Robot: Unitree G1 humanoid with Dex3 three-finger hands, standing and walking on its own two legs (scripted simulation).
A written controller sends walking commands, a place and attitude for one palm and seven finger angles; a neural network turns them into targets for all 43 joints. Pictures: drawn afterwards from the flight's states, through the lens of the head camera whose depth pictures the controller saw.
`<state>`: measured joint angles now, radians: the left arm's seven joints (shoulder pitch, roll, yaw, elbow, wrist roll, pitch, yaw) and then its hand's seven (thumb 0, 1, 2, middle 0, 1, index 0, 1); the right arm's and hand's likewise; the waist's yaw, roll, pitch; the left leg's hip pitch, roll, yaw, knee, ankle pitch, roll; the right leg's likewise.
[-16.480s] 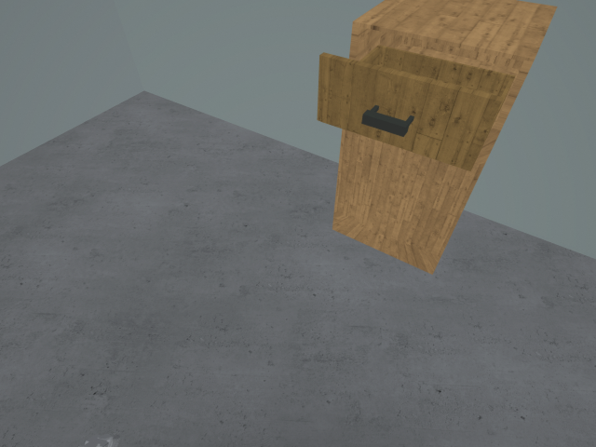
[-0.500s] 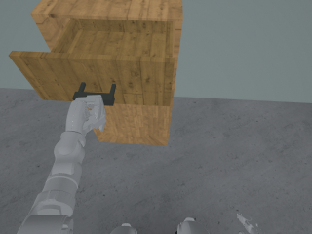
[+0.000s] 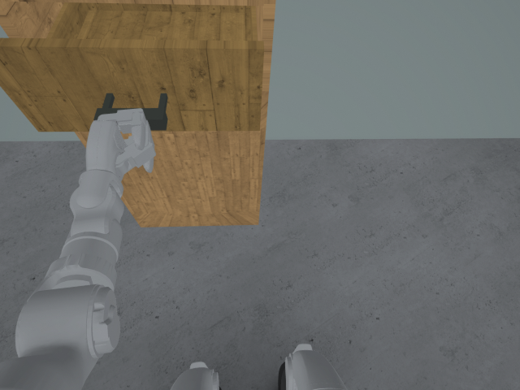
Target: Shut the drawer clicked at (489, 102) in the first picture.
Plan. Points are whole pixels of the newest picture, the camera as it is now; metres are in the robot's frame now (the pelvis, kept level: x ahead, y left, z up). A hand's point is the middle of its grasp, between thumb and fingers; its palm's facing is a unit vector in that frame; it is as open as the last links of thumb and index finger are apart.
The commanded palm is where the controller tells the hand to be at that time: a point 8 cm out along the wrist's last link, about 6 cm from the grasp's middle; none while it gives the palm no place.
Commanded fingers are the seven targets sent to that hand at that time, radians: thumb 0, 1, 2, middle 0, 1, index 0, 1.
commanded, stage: push the drawer shut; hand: left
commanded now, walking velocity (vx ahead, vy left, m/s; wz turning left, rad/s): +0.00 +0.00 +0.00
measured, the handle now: (134, 109) +0.55 +0.18 +0.07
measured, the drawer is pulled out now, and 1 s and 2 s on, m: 0.12 0.00 0.00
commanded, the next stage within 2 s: pull the fist back off the drawer in 1.48 s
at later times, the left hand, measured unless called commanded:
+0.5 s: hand (156, 121) +0.52 +0.14 +0.07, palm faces -0.03 -1.00 -0.04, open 3.0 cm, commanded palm +0.51 +0.19 +0.07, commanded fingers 0.00 0.90 0.90 -1.40 -1.60 -1.40 -1.60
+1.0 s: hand (161, 90) +0.59 +0.13 +0.08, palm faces -0.02 -1.00 -0.04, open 3.1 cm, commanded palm +0.58 +0.18 +0.07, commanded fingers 0.00 0.90 0.90 -1.40 -1.60 -1.40 -1.60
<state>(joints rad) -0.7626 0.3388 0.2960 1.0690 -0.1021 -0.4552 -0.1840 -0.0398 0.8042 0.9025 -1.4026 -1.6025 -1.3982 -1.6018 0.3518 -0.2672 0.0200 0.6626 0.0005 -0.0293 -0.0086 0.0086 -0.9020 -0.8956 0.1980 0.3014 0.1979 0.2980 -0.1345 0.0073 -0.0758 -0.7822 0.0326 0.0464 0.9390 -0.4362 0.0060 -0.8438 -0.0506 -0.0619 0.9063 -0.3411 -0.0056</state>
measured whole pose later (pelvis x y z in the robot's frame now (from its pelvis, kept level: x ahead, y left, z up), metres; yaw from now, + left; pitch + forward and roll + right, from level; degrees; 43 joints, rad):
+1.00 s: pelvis +0.01 +0.00 -0.02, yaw -1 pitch +26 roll -2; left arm -1.18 0.57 0.40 1.31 0.02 -0.35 -0.14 0.00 0.84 0.92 -1.40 -1.60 -1.40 -1.60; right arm 0.44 -0.28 0.05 0.63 -0.06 0.04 0.02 0.00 -0.90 -0.90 0.20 0.30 0.20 0.30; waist -0.27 0.04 -0.08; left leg -1.01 0.06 0.02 1.04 -0.47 0.01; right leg -1.04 -0.03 -0.08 0.95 -0.35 -0.01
